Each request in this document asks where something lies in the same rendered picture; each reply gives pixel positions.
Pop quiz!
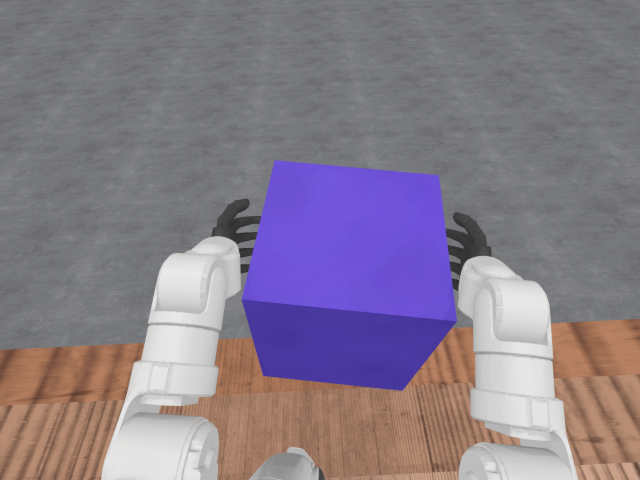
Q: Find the carton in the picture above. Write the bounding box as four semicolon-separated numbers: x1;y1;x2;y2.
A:
242;160;457;391

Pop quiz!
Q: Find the left robot upper arm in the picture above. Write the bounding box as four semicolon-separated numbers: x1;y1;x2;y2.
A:
103;412;219;480

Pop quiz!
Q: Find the robot left thigh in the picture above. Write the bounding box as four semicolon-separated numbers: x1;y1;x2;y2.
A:
249;453;319;480

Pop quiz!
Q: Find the right robot forearm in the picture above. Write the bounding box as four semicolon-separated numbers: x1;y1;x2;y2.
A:
458;256;578;480

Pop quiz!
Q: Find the right robot hand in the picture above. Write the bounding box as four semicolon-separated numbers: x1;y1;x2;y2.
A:
446;212;492;291

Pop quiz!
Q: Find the left robot hand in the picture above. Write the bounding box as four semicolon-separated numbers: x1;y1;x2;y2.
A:
211;199;261;273

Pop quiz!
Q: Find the right robot upper arm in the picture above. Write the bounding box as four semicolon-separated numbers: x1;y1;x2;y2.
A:
459;442;574;480

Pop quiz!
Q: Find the robot left shin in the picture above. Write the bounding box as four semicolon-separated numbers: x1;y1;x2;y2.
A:
286;447;313;462

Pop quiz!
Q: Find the left robot forearm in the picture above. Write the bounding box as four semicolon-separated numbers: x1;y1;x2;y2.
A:
101;236;241;480

